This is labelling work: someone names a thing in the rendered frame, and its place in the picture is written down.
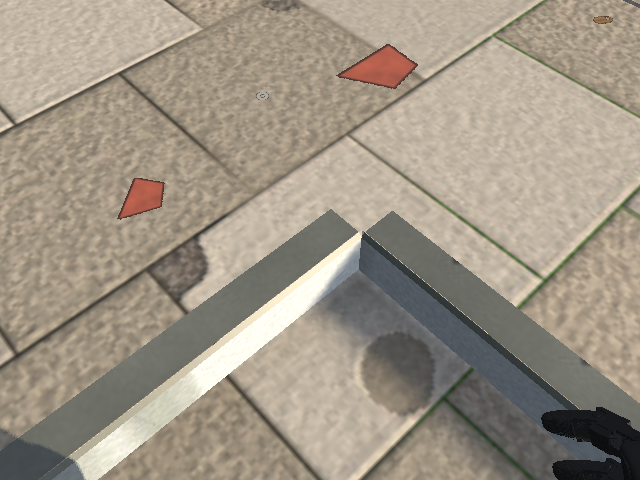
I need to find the robot right hand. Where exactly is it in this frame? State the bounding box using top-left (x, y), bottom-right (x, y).
top-left (541, 407), bottom-right (640, 480)

